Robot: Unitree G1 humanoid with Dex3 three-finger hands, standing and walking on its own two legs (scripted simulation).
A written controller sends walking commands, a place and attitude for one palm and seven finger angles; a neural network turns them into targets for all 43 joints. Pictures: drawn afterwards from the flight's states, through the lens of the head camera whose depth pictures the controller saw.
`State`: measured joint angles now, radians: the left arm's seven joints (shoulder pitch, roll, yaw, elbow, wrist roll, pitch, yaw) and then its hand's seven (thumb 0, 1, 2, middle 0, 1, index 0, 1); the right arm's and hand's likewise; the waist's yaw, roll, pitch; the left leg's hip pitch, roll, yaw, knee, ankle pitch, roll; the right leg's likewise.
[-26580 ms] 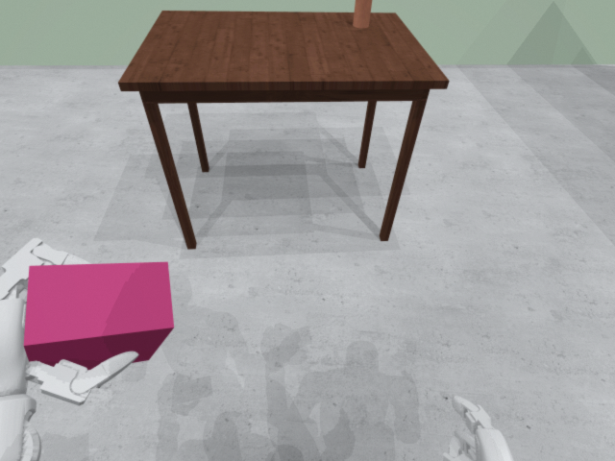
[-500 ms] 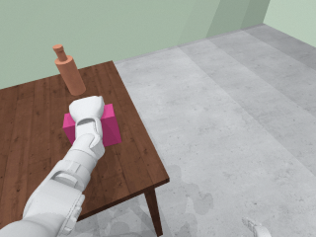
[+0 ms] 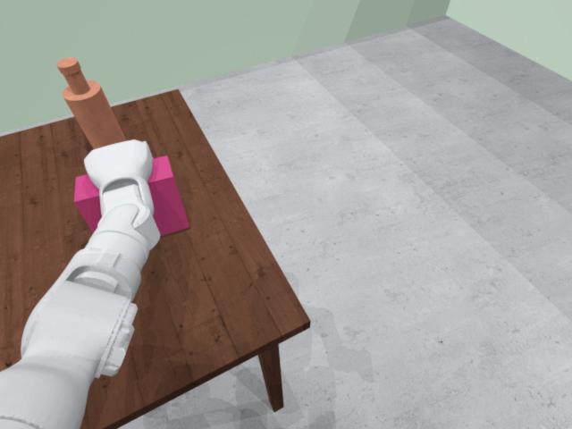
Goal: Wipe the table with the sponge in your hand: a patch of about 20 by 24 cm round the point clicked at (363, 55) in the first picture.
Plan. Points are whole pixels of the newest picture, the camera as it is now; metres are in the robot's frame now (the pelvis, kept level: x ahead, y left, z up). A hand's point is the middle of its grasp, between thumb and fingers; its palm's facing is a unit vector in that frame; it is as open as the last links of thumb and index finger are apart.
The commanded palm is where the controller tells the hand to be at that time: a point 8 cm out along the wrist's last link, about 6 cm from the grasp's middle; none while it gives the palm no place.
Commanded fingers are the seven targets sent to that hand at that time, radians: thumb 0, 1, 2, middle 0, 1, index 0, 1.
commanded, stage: wipe back along the third lane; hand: left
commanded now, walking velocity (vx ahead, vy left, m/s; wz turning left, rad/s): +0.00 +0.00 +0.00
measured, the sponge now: (139, 211) +0.45 +0.24 +0.04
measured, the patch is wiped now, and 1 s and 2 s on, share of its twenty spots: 1.00 1.00 1.00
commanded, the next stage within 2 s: slide back across to the middle lane in 1.72 s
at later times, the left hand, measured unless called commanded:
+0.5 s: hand (137, 203) +0.43 +0.23 +0.07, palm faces +0.00 -0.03 -1.00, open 10.6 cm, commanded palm +0.39 +0.21 +0.11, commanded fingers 0.00 0.10 1.30 -1.20 -1.60 -1.20 -1.60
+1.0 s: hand (147, 230) +0.38 +0.20 +0.07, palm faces +0.02 -0.05 -1.00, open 10.6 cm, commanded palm +0.34 +0.18 +0.11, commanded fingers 0.00 0.10 1.30 -1.20 -1.60 -1.20 -1.60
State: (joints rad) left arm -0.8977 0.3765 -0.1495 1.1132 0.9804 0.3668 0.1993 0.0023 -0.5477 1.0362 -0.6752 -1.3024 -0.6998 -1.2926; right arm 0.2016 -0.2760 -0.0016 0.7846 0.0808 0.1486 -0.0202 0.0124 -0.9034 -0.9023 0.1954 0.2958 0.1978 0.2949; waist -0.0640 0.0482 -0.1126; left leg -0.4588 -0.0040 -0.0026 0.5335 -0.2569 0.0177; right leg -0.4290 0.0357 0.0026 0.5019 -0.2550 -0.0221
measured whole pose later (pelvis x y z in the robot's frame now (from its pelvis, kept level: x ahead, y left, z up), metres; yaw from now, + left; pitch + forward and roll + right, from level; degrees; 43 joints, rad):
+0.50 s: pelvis +0.03 +0.02 +0.00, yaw +1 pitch +8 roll -1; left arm -0.70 0.23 -0.30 0.83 0.93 0.52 0.25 0.00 -0.53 1.03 -0.66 -1.32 -0.68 -1.31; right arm 0.09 -0.24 0.00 0.76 0.09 0.21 0.03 0.01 -0.90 -0.90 0.19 0.30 0.20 0.29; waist 0.03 0.07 -0.14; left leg -0.36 -0.03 0.00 0.51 -0.29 0.05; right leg -0.32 0.01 0.01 0.46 -0.28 0.00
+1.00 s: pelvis +0.02 +0.00 +0.00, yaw +1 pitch +4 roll +0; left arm -0.46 0.23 -0.39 0.47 0.96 0.63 0.17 0.00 -0.52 1.03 -0.64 -1.33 -0.67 -1.32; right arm 0.01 -0.26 0.03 0.67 0.10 0.27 0.05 0.01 -0.90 -0.90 0.19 0.30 0.20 0.29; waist 0.06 0.07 -0.11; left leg -0.27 -0.03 -0.02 0.50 -0.29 0.02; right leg -0.24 0.01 -0.01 0.48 -0.31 -0.02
